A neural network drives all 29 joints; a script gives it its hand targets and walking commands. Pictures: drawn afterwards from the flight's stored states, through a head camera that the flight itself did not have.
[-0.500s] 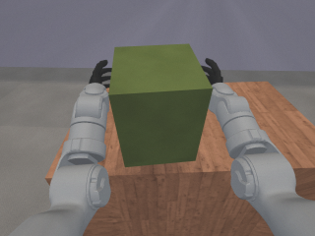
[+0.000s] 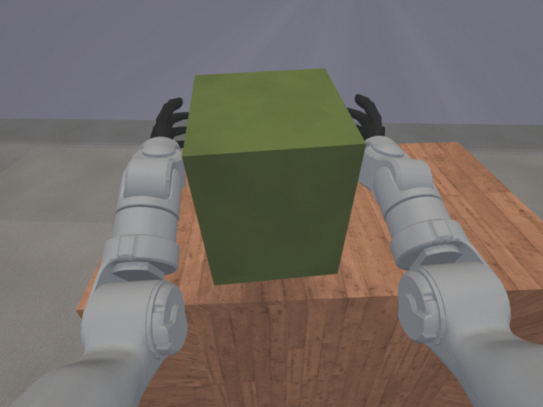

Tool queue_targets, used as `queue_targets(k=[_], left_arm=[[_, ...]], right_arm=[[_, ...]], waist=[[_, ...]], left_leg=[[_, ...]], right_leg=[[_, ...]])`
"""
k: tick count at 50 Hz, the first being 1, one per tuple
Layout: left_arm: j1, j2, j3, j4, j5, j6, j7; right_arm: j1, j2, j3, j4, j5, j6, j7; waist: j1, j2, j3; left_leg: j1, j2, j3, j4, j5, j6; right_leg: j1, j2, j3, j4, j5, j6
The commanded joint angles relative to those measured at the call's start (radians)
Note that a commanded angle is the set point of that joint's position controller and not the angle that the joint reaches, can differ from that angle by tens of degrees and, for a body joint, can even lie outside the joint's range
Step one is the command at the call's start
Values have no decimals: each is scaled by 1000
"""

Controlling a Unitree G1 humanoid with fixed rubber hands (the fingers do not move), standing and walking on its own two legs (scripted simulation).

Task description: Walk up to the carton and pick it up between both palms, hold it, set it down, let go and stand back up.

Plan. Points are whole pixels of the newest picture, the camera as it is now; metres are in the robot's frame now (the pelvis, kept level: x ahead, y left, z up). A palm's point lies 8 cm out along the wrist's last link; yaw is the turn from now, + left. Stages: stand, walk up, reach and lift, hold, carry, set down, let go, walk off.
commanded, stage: reach and lift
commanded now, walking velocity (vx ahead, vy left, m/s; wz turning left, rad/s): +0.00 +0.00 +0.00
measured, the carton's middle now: (268, 178) +0.41 +0.03 +0.19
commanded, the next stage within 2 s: hold in 0.70 s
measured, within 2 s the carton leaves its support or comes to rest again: neither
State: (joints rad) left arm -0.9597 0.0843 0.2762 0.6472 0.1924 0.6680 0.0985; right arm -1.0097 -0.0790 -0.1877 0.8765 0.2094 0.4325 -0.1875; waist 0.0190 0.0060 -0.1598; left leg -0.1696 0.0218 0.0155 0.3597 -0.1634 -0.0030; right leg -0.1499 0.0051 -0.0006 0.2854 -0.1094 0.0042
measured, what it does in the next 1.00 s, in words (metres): stands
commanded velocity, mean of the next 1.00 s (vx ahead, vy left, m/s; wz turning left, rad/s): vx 0.00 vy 0.00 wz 0.00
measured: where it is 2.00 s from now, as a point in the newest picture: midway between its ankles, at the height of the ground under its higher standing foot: outside the picture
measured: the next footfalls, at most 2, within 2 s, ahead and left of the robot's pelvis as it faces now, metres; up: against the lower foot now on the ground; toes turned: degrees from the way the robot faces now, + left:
none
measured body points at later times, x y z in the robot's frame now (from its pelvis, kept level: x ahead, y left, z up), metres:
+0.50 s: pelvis +0.00 +0.00 +0.00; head -0.08 +0.00 +0.44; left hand +0.39 +0.17 +0.28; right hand +0.41 -0.12 +0.27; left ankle +0.02 +0.12 -0.75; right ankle +0.03 -0.13 -0.75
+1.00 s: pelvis +0.00 +0.00 +0.00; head -0.10 +0.00 +0.44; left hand +0.38 +0.17 +0.30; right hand +0.39 -0.12 +0.29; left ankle +0.02 +0.12 -0.75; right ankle +0.03 -0.13 -0.75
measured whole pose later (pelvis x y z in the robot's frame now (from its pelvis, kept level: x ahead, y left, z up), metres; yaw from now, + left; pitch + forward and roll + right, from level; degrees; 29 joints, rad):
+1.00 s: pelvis +0.00 +0.00 +0.00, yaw +0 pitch -2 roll -1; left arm -0.98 0.09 0.27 0.51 0.22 0.84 0.06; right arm -1.04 -0.11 -0.15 0.76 0.28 0.60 -0.23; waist 0.00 0.01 -0.19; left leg -0.16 0.02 0.01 0.36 -0.16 0.00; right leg -0.14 0.01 0.00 0.29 -0.11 0.00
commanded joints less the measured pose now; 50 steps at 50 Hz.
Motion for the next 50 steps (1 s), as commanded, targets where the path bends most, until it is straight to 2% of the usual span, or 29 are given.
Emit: queue_targets(k=[1, 2, 5, 8, 10, 12, 13, 16, 17, 18, 21, 24, 30, 32, 33, 34, 35, 36, 37, 38, 40, 46, 48, 50], left_arm=[[-784, -648, -301, -245, -171, -47, -170], [-773, -647, -297, -235, -170, -43, -172], [-776, -661, -309, -235, -181, -29, -175], [-773, -653, -308, -268, -181, -23, -173], [-787, -663, -326, -311, -200, -23, -170], [-795, -656, -326, -300, -199, -15, -172], [-785, -651, -321, -323, -194, -13, -172], [-761, -641, -309, -310, -185, 5, -182], [-755, -628, -299, -288, -179, 13, -187], [-754, -638, -299, -269, -171, 19, -191], [-758, -651, -316, -338, -188, 28, -194], [-812, -668, -357, -388, -208, 30, -185], [-717, -629, -298, -335, -164, 72, -208], [-729, -613, -283, -320, -153, 79, -219], [-750, -610, -275, -332, -149, 82, -222], [-767, -634, -311, -370, -169, 78, -218], [-750, -635, -319, -386, -181, 80, -217], [-771, -644, -332, -387, -186, 83, -212], [-786, -641, -332, -393, -194, 80, -211], [-787, -644, -343, -427, -200, 79, -207], [-795, -651, -337, -393, -196, 83, -208], [-773, -624, -291, -313, -163, 96, -228], [-762, -621, -284, -310, -166, 98, -233], [-795, -626, -300, -338, -179, 94, -232]], right_arm=[[-819, 594, 352, -193, 120, 6, 110], [-832, 591, 352, -208, 119, 8, 110], [-848, 563, 347, -217, 137, 13, 106], [-843, 577, 373, -245, 163, 26, 99], [-837, 584, 381, -263, 173, 33, 97], [-840, 573, 376, -262, 177, 41, 94], [-829, 590, 391, -277, 189, 46, 93], [-812, 575, 387, -271, 187, 66, 87], [-808, 564, 374, -265, 179, 74, 85], [-831, 560, 368, -270, 173, 77, 85], [-823, 577, 395, -318, 204, 88, 81], [-830, 577, 400, -335, 222, 99, 78], [-794, 548, 404, -320, 217, 136, 70], [-793, 535, 381, -284, 208, 146, 71], [-815, 552, 395, -300, 217, 148, 73], [-809, 558, 391, -320, 219, 144, 73], [-820, 557, 405, -351, 233, 146, 72], [-831, 564, 410, -359, 244, 146, 72], [-845, 575, 416, -369, 245, 148, 72], [-847, 577, 420, -395, 250, 147, 70], [-831, 573, 410, -360, 243, 155, 68], [-831, 542, 355, -289, 201, 169, 76], [-833, 534, 345, -297, 199, 169, 79], [-837, 537, 347, -293, 209, 167, 83]], waist=[[-139, 17, -308], [-137, -4, -321], [-148, 19, -323], [-139, 8, -342], [-146, 4, -368], [-152, 19, -346], [-142, 11, -363], [-149, 2, -337], [-156, -2, -313], [-151, 3, -289], [-147, 2, -346], [-164, 31, -376], [-150, 6, -288], [-159, 11, -247], [-138, -1, -257], [-151, 24, -299], [-152, 12, -319], [-157, 33, -310], [-155, 8, -325], [-151, 12, -356], [-161, 21, -317], [-164, 20, -229], [-167, 7, -236], [-170, 26, -264]], left_leg=[[120, -53, -25, -55, 96, -26], [122, -51, -24, -54, 100, -26], [125, -50, -29, -50, 125, -36], [127, -54, -29, -40, 158, -33], [135, -55, -32, -35, 179, -36], [134, -56, -33, -35, 162, -38], [129, -56, -31, -31, 175, -36], [123, -56, -30, -37, 156, -35], [124, -58, -30, -45, 130, -32], [107, -52, -32, -56, 100, -34], [115, -51, -31, -43, 148, -37], [128, -51, -38, -30, 158, -49], [105, -49, -28, -51, 115, -36], [85, -49, -25, -67, 57, -35], [78, -44, -24, -68, 59, -28], [84, -48, -25, -55, 92, -39], [89, -47, -31, -56, 107, -37], [98, -47, -33, -50, 119, -40], [98, -47, -33, -48, 116, -37], [102, -51, -31, -40, 132, -38], [93, -48, -34, -48, 95, -39], [50, -38, -26, -82, -16, -28], [49, -37, -27, -80, -7, -30], [47, -38, -27, -76, 6, -34]], right_leg=[[186, 64, -13, -25, 81, 18], [199, 69, -13, -26, 84, 17], [201, 75, -12, -29, 100, 13], [228, 76, -6, -21, 149, 15], [245, 78, -8, -17, 176, 17], [219, 77, -7, -19, 154, 16], [236, 77, -1, -16, 170, 16], [243, 74, -1, -18, 176, 19], [230, 72, -2, -26, 148, 18], [217, 76, -2, -32, 108, 13], [257, 81, 3, -19, 171, 13], [242, 78, 4, -14, 181, 12], [234, 74, 9, -27, 142, 16], [215, 71, 9, -40, 80, 12], [221, 72, 11, -34, 81, 12], [239, 74, 8, -23, 124, 10], [251, 77, 9, -21, 145, 12], [230, 75, 8, -20, 153, 12], [239, 76, 11, -22, 146, 13], [251, 76, 11, -16, 164, 15], [226, 73, 11, -22, 132, 10], [189, 66, 10, -43, 14, 4], [195, 66, 12, -41, 23, 3], [208, 70, 11, -30, 45, 1]])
